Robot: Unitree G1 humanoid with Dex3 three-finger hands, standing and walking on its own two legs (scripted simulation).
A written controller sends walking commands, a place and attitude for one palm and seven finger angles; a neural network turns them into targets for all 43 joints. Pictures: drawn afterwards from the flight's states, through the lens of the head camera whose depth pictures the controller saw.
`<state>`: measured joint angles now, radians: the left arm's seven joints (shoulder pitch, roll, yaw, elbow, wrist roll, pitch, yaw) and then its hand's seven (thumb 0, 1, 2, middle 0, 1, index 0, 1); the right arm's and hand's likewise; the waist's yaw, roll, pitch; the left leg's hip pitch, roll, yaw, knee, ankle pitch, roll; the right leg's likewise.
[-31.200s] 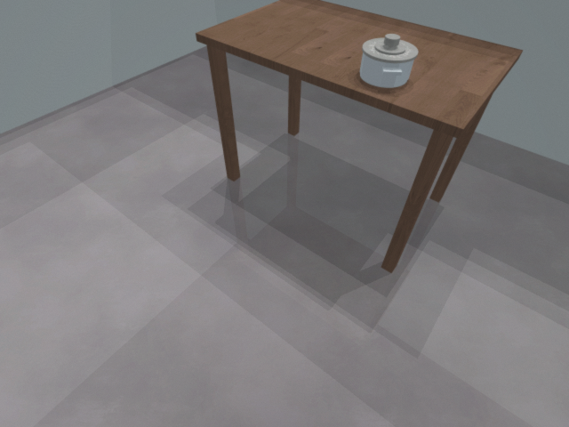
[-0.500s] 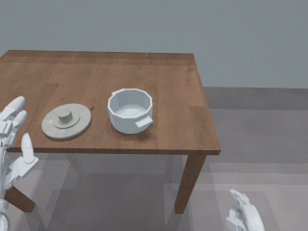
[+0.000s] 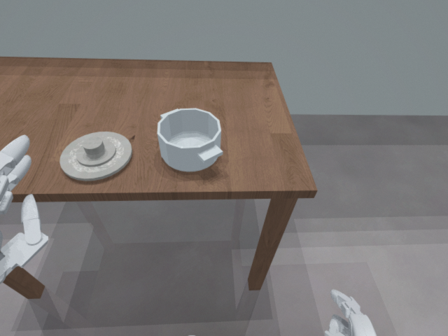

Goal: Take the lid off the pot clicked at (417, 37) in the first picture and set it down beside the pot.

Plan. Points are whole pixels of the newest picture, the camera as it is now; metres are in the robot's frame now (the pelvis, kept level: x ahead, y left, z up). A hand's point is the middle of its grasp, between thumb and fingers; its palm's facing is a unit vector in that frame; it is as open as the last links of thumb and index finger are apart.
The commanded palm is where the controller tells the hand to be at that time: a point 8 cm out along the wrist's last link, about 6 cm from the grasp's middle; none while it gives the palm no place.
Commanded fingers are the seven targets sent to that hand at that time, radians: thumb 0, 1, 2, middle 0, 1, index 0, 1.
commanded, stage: step back with the hand held close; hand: left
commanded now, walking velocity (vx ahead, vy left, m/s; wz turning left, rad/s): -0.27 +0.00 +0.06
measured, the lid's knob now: (93, 145) +0.51 +0.34 +0.03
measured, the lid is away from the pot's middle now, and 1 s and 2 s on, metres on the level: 0.23 0.23 0.23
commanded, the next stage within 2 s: stop stepping back and stand still in 0.56 s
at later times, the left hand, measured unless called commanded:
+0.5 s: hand out of the picture +0.14 +0.26 +0.20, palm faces +0.34 -0.87 -0.34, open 7.5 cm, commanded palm +0.05 +0.31 +0.21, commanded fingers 0.00 0.90 0.90 -0.20 -0.30 -0.20 -0.30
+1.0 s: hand out of the picture -0.02 +0.29 +0.21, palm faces +0.41 -0.85 -0.34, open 7.4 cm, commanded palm -0.07 +0.33 +0.21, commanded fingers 0.00 0.90 0.90 -0.20 -0.30 -0.20 -0.30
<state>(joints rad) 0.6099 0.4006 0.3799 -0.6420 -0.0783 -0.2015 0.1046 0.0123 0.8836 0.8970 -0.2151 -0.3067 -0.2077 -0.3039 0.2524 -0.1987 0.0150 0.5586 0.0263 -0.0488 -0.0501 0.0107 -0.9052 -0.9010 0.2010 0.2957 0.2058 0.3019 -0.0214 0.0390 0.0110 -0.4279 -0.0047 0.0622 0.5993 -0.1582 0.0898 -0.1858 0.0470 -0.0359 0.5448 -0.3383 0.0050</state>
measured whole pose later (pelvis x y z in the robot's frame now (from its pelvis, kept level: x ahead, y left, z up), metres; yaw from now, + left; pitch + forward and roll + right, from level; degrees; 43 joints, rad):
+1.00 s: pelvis -0.21 +0.05 +0.00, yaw +0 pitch +1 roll -2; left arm 0.55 0.39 0.40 -0.63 -0.06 -0.22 0.12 0.01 0.88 0.90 -0.22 -0.31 -0.21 -0.30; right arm 0.32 -0.23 -0.02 0.60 0.03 -0.08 -0.08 0.01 -0.91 -0.90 0.20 0.30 0.20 0.30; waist 0.00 -0.03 -0.12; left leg -0.32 0.04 -0.02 0.72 -0.42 0.04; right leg -0.25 -0.03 -0.05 0.57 -0.34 0.01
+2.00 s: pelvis -0.16 +0.04 +0.01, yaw +5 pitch +1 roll +0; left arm 0.24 0.24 0.04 0.97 0.00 0.02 0.02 -0.02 0.94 0.90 -0.21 -0.30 -0.20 -0.30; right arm 0.33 -0.15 -0.02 0.95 -0.02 0.02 -0.03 0.00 -0.91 -0.90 0.20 0.29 0.20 0.30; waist -0.02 -0.01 0.11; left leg -0.24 0.00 0.04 0.54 -0.31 0.01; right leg -0.23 0.00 0.01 0.56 -0.28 -0.01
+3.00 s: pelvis -0.15 +0.04 +0.01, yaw +3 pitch -1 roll +0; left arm 0.24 0.15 0.03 1.11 0.01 0.00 0.04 0.01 0.92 0.90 -0.20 -0.30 -0.20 -0.30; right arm 0.28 -0.12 -0.03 1.09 -0.01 0.02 -0.04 0.00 -0.92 -0.90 0.20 0.29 0.20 0.30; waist -0.02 0.00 0.08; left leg -0.14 0.03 0.06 0.47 -0.31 0.00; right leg -0.12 0.03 0.03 0.45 -0.31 -0.02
